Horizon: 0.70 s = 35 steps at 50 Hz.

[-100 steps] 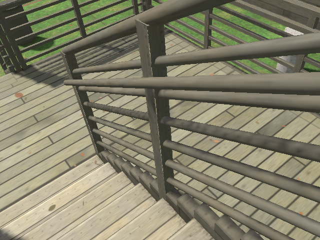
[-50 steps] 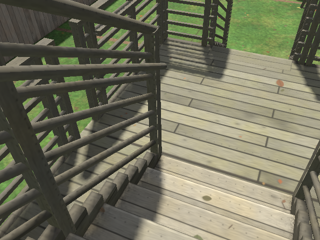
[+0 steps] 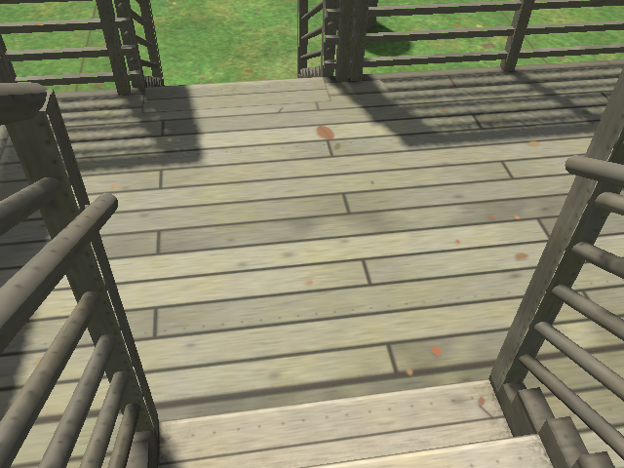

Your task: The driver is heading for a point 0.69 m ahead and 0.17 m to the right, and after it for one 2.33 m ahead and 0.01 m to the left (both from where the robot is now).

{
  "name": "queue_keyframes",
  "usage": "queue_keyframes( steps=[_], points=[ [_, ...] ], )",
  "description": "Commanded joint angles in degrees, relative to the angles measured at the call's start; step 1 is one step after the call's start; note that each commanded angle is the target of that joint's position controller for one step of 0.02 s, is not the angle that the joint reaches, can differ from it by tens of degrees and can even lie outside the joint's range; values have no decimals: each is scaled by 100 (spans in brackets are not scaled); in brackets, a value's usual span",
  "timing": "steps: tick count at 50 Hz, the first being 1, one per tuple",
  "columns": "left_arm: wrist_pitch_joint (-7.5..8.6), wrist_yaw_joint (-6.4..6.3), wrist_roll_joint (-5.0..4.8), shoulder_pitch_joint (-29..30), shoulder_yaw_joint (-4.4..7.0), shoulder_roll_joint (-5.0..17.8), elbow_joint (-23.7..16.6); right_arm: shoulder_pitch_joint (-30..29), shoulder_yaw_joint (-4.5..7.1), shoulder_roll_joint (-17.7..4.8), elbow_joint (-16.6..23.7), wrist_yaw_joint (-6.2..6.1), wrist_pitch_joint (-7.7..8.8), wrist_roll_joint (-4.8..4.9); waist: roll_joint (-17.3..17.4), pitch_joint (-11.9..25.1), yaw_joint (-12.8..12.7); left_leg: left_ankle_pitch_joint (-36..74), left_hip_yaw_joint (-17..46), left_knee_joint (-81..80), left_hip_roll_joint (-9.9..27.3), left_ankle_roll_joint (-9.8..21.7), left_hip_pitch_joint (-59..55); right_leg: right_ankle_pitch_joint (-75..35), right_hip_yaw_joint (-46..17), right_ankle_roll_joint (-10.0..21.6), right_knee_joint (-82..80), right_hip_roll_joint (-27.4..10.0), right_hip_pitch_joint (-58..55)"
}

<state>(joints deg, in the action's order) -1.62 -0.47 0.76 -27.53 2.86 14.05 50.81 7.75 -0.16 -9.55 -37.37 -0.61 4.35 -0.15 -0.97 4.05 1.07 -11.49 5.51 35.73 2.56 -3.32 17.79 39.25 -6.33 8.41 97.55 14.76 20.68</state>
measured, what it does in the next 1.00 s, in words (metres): goes down, turning right: right foot 0.16 m lower, then left foot 0.16 m lower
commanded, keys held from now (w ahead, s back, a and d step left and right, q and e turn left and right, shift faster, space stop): w+e+shift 0.56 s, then w+shift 0.08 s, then shift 0.36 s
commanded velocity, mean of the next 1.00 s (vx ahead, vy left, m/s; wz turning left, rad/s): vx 0.71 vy -0.02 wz -0.75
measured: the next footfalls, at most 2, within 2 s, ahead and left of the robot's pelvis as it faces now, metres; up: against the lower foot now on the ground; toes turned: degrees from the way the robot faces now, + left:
right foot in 0.36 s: +0.35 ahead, -0.12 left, -0.16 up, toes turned -23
left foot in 0.66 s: +0.63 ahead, -0.01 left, -0.32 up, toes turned -39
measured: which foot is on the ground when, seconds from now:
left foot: down 0.00-0.36, up 0.38-0.64, down 0.66-0.98, up 1.00-1.00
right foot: up 0.00-0.34, down 0.36-0.66, up 0.68-0.94, down 0.96-1.00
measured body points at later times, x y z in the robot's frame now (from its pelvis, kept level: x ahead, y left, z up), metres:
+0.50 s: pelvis +0.36 -0.05 -0.18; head +0.43 -0.07 +0.26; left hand +0.52 +0.15 -0.34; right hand +0.27 -0.31 -0.30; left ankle +0.39 +0.14 -0.78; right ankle +0.31 -0.10 -0.90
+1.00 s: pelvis +0.64 -0.17 -0.35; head +0.65 -0.20 +0.10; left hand +0.92 -0.15 -0.45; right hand +0.43 -0.29 -0.51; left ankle +0.61 +0.02 -1.02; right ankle +0.66 -0.30 -1.06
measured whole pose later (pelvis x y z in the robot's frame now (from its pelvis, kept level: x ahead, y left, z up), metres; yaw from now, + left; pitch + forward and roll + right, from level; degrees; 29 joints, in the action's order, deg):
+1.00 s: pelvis +0.64 -0.17 -0.35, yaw -46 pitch -2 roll +3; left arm 2.8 -1.5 -0.4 -6.3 0.2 9.0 43.4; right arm 21.4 2.1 -12.4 -61.2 1.1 0.2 1.3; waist 0.3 -4.9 2.9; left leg -29.5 -4.3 46.4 -2.7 2.3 4.6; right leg 9.7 -0.9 2.8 39.2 1.2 26.6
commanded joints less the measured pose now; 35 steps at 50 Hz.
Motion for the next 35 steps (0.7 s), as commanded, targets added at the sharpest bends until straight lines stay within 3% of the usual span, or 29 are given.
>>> queue_keyframes(
  steps=[1,3,4,5,8,9,11,12,14,16,17,18,19,20,21,22,23,24,25,26,27,28,29,30,31,32,33,34,35],
  points=[
    [157,-41,205,-318,5,-96,-614,2209,360,-976,-594,-111,-171,-47,1637,308,-2,4566,2311,510,2010,568,-3634,-801,-131,-179,1372,-1239,4224],
    [106,220,499,1138,-60,-209,-1177,1602,271,-743,-592,102,-75,-46,958,-936,-208,2132,3354,-401,2579,1388,-1491,-1576,-712,-335,839,-1835,4712],
    [161,334,393,1506,-38,-9,-1190,1619,217,-589,-701,173,-17,49,584,-1361,-78,2468,2965,-414,2428,1294,-560,-1935,-820,-386,510,-1990,4401],
    [303,457,9,1694,-46,25,-1249,1479,189,-490,-847,206,46,-104,372,-1731,-290,2151,1695,-129,1939,735,946,-3405,-735,-463,-1602,-1898,3352],
    [171,521,-1,1603,4,-151,-960,1824,371,-1371,-1128,56,-72,-107,1341,-1212,-216,2984,448,113,1620,236,598,-4368,567,-408,-1346,-1521,2706],
    [235,407,86,2000,-4,-131,-1067,2296,314,-919,-1349,86,54,-44,1027,-1426,84,2619,181,676,1576,-16,-236,-4816,-276,-225,-1670,-1782,3662],
    [494,382,-25,2806,-90,-70,-1408,2741,159,-365,-1426,62,191,-30,834,-1459,285,-94,-1121,626,840,-276,323,-6716,699,19,-4071,-1659,2303],
    [533,528,-104,3311,-102,-45,-1503,2754,174,-418,-1452,95,205,-32,402,-1488,460,-1167,-1491,234,597,-87,1297,-7660,1212,22,-5335,-1485,744],
    [318,454,-256,3092,-169,-313,-1381,2271,387,-1025,-1269,53,112,-2,1066,-1580,270,-1264,-1355,367,996,467,1478,-7448,1515,-304,-5547,-1405,-500],
    [244,147,82,1660,107,358,-769,2522,419,-1244,-1450,-43,32,-130,796,-833,-177,2944,-1794,2969,943,613,98,-6202,1888,-62,-6295,-1080,-1414],
    [241,152,148,386,254,511,-313,2275,417,-1307,-1424,-68,-10,-188,824,49,-935,3879,-1752,4503,969,623,124,-6732,1604,197,-6236,-1098,-3034],
    [226,102,354,-265,357,688,-90,1967,520,-1523,-1516,-66,-161,-250,75,-139,-1612,201,-1839,7336,248,681,992,-5333,720,682,-7941,-1386,-3619],
    [193,91,287,-538,601,1815,126,1560,495,-1129,-912,-107,-68,-123,-1495,-229,-1248,-3013,-1126,8430,-35,294,3910,-8283,55,1148,-5553,-2104,-5724],
    [332,96,-29,-529,471,1536,96,1786,435,-1377,-576,-107,44,-78,-703,335,-1157,-2200,-517,6730,431,73,4571,-8346,-812,1252,-5720,-2568,-6132],
    [311,-41,-62,-358,329,1292,3,1503,460,-1500,-416,-170,24,-205,182,510,-964,-1850,-224,6114,465,-258,4396,-6630,-1659,1631,-6282,-2745,-5627],
    [344,-83,-103,112,202,1012,-140,1292,505,-1600,-357,-157,31,-363,863,240,-743,-1002,14,4807,425,-23,4102,-5784,-1816,1327,-6594,-2622,-4878],
    [294,-399,-252,446,277,1224,-139,1525,564,-1269,-357,-115,-155,-440,537,-397,-90,-904,-6,4544,323,-124,3844,-7983,-3275,1557,-6580,-3699,-3488],
    [363,-499,-275,548,255,1138,-104,1503,525,-1129,-428,16,-380,-636,1110,-403,84,-546,326,3795,504,-207,3025,-8028,-3216,1314,-6514,-3665,-2482],
    [453,-257,-176,1215,259,1220,-272,1296,422,-1050,-176,47,-454,-276,14,189,214,-988,483,2943,521,-364,1694,-4605,-2311,1388,-7203,-2771,-1136],
    [379,383,-226,3545,-224,-197,-1367,2589,986,-2182,-962,-117,-498,971,-439,-61,1046,-458,-251,678,-249,-628,-1013,-3963,-203,1614,-6085,-1221,2037],
    [342,617,-374,3614,-204,-118,-1295,2720,1211,-2323,-1176,-147,-400,1245,-419,99,1165,1978,-771,18,-663,-882,-2596,-3394,488,940,-5210,-624,2938],
    [349,582,-428,3675,-206,110,-1198,2876,1196,-1936,-1344,-91,-238,1305,-580,602,1303,3611,-590,-1099,-478,-1215,-3637,-1995,867,654,-4634,-643,3001],
    [533,178,-744,2922,-115,162,-990,2669,821,-656,-1431,76,-94,723,-7,856,908,5052,-1225,-63,-751,-901,-3904,-2340,805,177,-4527,-796,2357],
    [595,57,-864,2240,-236,39,-866,2409,622,-28,-1411,222,-66,587,-186,575,566,4841,-906,0,-506,-333,-3663,-2358,161,107,-4880,-1104,2187],
    [225,334,37,3361,63,914,-1495,2904,614,-919,-1662,-214,-403,-37,-599,88,913,3406,-659,-1400,-200,-354,-2702,-2940,439,113,-4058,-1031,1215],
    [113,299,-941,3097,-523,-262,-1527,3499,1179,-1536,-1612,-157,-345,591,-1369,-444,1082,5324,-366,-1854,146,-788,-4038,-1135,947,119,-1704,-188,2200],
    [298,-170,-925,1858,-705,-1124,-1054,3272,784,-654,-1713,196,-79,174,-32,-848,739,6364,-959,-3115,124,-133,-2582,-1023,484,-201,-1364,-367,915],
    [336,-335,-768,931,-475,-761,-1081,3032,726,-966,-2000,566,1,242,1459,-736,14,7424,526,-796,1128,661,-3782,1104,469,-331,1305,-41,3141],
    [313,-372,-816,608,-332,-244,-1130,3049,766,-1326,-2067,867,-72,609,2889,-554,-13,6717,1463,40,1782,1324,-4276,1311,681,-477,3911,-271,4941]
  ],
)
Velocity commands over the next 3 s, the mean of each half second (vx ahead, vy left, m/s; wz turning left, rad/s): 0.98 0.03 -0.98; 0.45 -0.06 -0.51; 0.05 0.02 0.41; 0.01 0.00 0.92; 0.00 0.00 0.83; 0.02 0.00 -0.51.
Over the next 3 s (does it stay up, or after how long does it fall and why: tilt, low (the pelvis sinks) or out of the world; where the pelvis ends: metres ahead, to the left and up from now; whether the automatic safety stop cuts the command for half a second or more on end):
stays up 0.91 -0.16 -0.52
